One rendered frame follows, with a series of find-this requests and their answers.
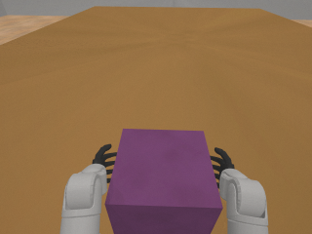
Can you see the robot right hand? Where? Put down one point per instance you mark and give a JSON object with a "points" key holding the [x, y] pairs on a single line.
{"points": [[225, 163]]}

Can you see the left robot forearm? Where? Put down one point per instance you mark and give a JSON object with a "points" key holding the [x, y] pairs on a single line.
{"points": [[82, 198]]}

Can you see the robot left hand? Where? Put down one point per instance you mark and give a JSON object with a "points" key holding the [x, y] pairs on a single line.
{"points": [[101, 157]]}

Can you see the carton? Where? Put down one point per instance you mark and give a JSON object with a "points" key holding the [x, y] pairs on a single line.
{"points": [[163, 182]]}

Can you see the right robot forearm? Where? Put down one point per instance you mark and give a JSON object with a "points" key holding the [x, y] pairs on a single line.
{"points": [[246, 204]]}

